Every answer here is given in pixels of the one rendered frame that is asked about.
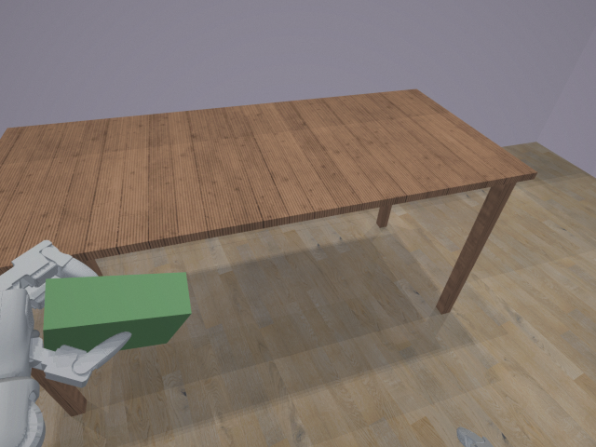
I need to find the sponge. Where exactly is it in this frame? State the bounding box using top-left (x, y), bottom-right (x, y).
top-left (43, 272), bottom-right (192, 352)

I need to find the table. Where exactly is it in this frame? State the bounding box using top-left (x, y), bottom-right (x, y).
top-left (0, 89), bottom-right (537, 416)

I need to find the robot left forearm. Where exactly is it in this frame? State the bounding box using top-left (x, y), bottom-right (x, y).
top-left (0, 376), bottom-right (46, 447)

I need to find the right robot hand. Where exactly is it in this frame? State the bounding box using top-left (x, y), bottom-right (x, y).
top-left (456, 427), bottom-right (494, 447)

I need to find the left robot hand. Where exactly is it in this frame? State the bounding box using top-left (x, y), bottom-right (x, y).
top-left (0, 240), bottom-right (131, 388)

